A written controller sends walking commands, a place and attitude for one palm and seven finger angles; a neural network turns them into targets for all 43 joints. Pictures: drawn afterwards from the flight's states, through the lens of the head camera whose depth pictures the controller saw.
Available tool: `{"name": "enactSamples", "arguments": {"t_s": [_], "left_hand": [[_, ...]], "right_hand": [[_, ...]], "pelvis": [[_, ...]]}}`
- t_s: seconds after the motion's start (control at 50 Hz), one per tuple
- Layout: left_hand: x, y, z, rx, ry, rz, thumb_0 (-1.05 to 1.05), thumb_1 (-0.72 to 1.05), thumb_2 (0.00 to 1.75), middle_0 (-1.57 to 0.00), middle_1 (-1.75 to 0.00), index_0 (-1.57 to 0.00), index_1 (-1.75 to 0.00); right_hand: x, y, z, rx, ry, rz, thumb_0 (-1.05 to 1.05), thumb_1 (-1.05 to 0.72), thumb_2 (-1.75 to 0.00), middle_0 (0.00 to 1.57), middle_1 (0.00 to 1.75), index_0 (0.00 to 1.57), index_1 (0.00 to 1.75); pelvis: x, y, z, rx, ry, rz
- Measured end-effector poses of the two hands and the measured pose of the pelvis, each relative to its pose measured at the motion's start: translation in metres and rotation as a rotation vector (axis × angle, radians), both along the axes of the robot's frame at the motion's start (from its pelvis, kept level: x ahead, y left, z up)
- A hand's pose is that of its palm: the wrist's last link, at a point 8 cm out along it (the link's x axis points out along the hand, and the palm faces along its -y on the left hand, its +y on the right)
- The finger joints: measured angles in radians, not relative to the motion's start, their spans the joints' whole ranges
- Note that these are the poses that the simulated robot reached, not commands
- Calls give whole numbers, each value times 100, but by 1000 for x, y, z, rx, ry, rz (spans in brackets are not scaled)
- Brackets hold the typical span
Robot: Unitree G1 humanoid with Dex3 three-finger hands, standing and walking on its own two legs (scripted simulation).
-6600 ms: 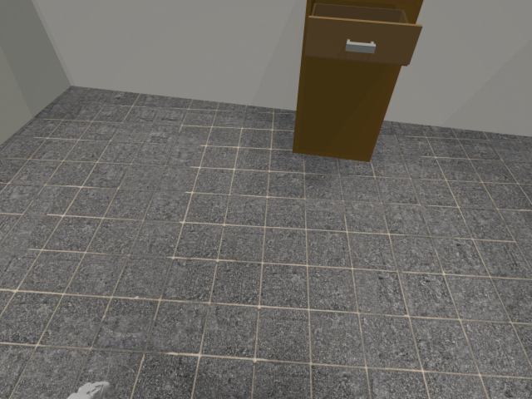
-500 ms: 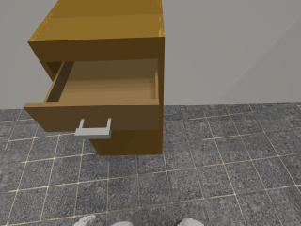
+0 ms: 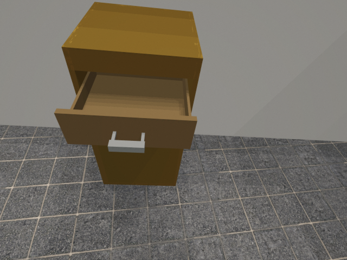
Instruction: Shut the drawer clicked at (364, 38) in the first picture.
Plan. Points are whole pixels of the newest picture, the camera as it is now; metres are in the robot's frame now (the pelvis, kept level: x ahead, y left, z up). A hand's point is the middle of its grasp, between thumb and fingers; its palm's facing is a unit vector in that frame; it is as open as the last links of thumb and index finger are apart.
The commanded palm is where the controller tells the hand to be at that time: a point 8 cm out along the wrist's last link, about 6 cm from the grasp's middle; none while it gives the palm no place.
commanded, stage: come to a stop and stand still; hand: left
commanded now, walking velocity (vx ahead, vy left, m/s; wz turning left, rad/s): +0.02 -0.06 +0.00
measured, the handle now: (127, 140) +0.45 +0.16 -0.03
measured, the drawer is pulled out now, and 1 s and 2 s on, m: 0.21 0.21 0.21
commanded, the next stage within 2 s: look again from close up in 0.70 s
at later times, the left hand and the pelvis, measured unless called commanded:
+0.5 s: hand out of the picture +0.00 +0.09 -0.18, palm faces +0.08 -0.97 -0.23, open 7.2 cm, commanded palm none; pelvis -0.02 -0.09 -0.01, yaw +2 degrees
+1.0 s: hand out of the picture -0.03 +0.12 -0.19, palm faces +0.09 -0.98 -0.19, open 7.4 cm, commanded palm none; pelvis -0.01 -0.05 -0.01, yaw +2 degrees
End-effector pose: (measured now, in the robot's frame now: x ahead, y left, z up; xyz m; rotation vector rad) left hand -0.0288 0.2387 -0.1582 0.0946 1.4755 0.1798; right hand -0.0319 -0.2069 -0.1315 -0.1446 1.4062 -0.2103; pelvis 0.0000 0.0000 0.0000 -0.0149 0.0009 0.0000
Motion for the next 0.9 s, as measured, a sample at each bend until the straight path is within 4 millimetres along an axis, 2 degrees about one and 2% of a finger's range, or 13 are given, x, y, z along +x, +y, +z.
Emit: {"name": "enactSamples", "arguments": {"t_s": [0.08, 0.2, 0.28, 0.36, 0.44, 0.6, 0.72, 0.82, 0.9], "left_hand": [[-1, -13, 0, -10, 35, -32, 1, 91, 90, -20, -30, -20, -29], [31, -45, 3, 5, -57, -72, 1, 92, 90, -20, -30, -20, -29], [45, -62, 7, 59, -133, -77, 1, 94, 90, -20, -30, -20, -29], [45, -79, 16, 79, -176, -62, 1, 95, 90, -20, -30, -20, -29], [36, -92, 14, 78, -178, -35, 1, 95, 90, -20, -30, -21, -29], [-6, -117, 5, 23, -82, 17, 1, 94, 90, -20, -30, -20, -29], [-34, -133, 1, -33, -3, 48, 0, 92, 90, -20, -30, -20, -29], [-42, -132, 1, -53, 28, 41, 0, 91, 90, -21, -30, -21, -29], [-35, -111, 1, -27, -7, 18, 0, 91, 90, -21, -30, -21, -30]], "right_hand": [[-23, -2, -2, 12, 39, -40, 0, -90, -90, 20, 30, 20, 30], [-58, -20, -15, 57, 126, -78, 0, -90, -90, 20, 30, 20, 30], [-67, -43, -31, 94, 151, -87, 0, -90, -90, 20, 30, 20, 30], [-58, -63, -36, 111, 137, -53, 0, -91, -90, 20, 30, 20, 30], [-42, -79, -38, 98, 97, -18, 0, -91, -90, 20, 30, 20, 30], [-17, -99, -30, 62, 57, 28, 0, -91, -90, 19, 30, 20, 30], [-10, -100, -25, 40, 64, 45, 0, -91, -90, 19, 30, 20, 30], [-7, -91, -23, 44, 68, 52, 0, -91, -90, 19, 30, 20, 30], [7, -85, -26, 32, 18, 64, 0, -91, -90, 20, 30, 20, 30]], "pelvis": [[-6, -8, 0, 4, -5, -12], [-15, -32, -5, 19, -16, -12], [-18, -55, -12, 32, -33, -7], [-18, -71, -10, 21, -38, 14], [-21, -83, -11, 8, -42, 25], [-23, -95, -9, 8, -40, 30], [-21, -91, -8, 4, -33, 30], [-19, -84, -7, 3, -25, 32], [-19, -72, -12, -10, -5, 40]]}}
